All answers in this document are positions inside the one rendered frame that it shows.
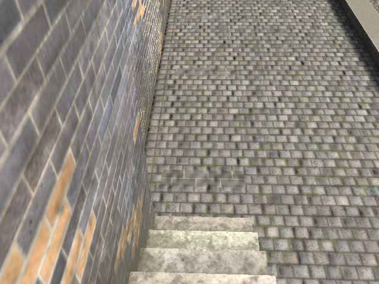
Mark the stairs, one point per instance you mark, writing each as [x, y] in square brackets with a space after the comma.
[202, 250]

